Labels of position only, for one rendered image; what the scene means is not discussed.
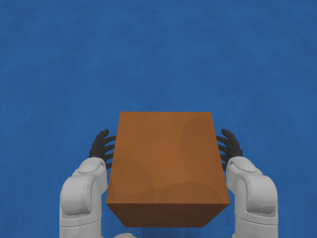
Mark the robot left hand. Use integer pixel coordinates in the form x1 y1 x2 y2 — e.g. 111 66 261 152
88 129 117 170

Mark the robot right forearm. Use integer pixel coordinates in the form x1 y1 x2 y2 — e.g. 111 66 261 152
226 156 278 238

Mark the robot right hand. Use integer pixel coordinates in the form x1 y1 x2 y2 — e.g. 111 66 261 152
216 129 243 172

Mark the robot left forearm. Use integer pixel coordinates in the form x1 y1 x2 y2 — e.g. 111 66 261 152
58 157 108 238

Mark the carton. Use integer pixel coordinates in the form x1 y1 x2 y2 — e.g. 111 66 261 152
106 111 231 228

